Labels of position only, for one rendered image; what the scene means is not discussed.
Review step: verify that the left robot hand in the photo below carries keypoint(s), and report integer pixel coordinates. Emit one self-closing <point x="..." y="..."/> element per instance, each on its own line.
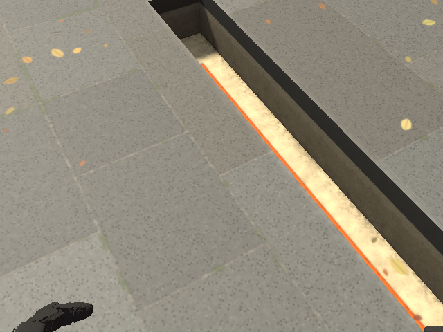
<point x="53" y="316"/>

